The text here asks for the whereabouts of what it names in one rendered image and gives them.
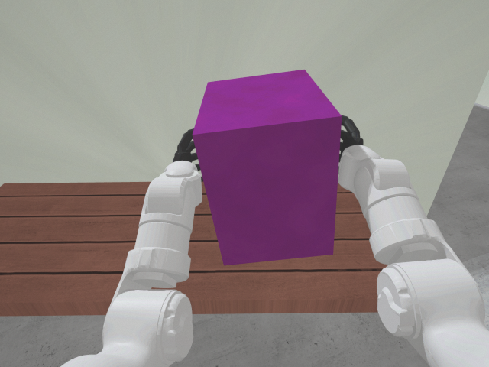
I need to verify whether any robot right upper arm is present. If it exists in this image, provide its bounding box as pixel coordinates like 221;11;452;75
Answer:
377;258;489;367

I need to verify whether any robot left upper arm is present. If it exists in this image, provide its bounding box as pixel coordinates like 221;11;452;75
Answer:
61;289;193;367

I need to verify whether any table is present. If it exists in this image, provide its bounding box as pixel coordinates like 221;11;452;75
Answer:
0;182;388;367

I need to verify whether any robot right forearm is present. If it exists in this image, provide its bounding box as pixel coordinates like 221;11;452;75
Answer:
338;145;485;318

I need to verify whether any carton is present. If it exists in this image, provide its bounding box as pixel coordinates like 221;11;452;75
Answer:
193;70;342;265

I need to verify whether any robot left forearm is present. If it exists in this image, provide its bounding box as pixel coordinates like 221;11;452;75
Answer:
102;161;202;345

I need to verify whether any right robot hand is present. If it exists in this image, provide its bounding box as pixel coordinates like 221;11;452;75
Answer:
338;115;364;169

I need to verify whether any left robot hand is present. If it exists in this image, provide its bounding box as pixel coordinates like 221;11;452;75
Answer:
173;128;203;182

